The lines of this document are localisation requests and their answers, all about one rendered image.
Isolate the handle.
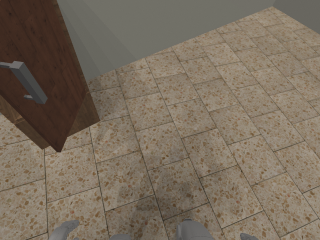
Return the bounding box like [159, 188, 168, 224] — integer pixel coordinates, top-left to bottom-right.
[0, 61, 48, 104]

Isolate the robot left hand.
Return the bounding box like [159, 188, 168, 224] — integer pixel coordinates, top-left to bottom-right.
[48, 219, 80, 240]

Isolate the right robot thigh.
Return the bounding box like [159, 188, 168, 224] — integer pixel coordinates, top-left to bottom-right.
[176, 220, 215, 240]

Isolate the cupboard door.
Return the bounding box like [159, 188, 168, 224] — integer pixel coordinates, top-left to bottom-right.
[0, 0, 87, 153]

